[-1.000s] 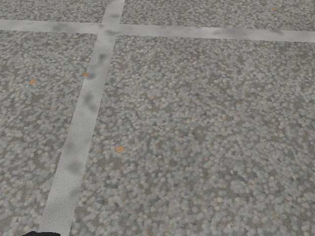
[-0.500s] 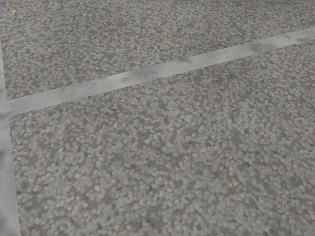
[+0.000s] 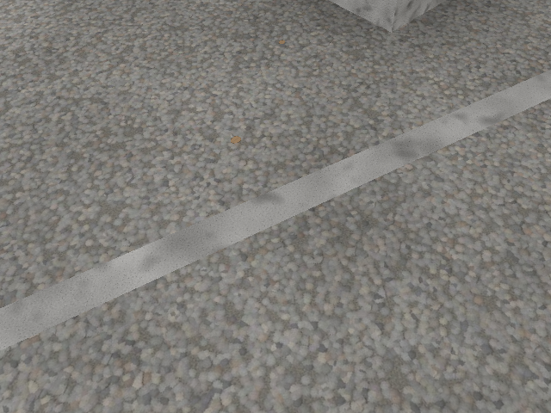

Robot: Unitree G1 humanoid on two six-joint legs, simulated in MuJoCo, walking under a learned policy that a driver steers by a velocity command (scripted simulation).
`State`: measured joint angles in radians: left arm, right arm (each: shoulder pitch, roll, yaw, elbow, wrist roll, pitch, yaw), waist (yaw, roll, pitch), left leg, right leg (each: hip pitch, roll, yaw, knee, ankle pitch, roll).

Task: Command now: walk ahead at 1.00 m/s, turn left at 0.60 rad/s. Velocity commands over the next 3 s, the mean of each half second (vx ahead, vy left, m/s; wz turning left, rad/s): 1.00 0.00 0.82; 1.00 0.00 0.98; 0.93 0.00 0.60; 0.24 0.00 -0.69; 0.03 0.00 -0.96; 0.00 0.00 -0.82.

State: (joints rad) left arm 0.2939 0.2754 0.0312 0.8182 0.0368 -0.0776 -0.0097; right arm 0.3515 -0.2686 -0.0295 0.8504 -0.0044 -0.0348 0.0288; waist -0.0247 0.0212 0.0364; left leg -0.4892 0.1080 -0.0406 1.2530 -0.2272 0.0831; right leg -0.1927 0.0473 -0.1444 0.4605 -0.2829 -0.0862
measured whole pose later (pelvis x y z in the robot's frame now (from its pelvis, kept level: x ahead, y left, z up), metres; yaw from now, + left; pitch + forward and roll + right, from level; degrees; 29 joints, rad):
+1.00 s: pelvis +0.86 +0.26 +0.00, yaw +54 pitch +2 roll -3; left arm 0.49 0.34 0.06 0.87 0.03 -0.10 0.00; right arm 0.02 -0.36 -0.04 0.59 -0.03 0.01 0.08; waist 0.07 0.06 0.01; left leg -0.80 0.07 0.02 1.13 -0.09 0.09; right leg 0.04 0.01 -0.22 0.28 -0.34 0.03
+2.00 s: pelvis +1.20 +0.88 +0.00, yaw +47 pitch +2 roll +1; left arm 0.31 0.32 0.09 0.72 0.00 0.06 0.01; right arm 0.08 -0.29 0.00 0.66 -0.03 0.04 -0.03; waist 0.07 0.03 0.06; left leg -0.61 0.00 -0.18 0.93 -0.26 -0.06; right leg -0.31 0.23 0.27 0.43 -0.10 -0.10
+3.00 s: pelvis +1.19 +0.94 +0.01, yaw -5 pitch +0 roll +1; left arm 0.17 0.29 0.05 0.67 0.02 0.05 0.00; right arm 0.24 -0.32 -0.06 0.70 -0.02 0.07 0.00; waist -0.01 0.04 0.07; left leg -0.50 0.05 0.00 0.96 -0.36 -0.05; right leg -0.21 0.09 0.08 0.44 -0.22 -0.08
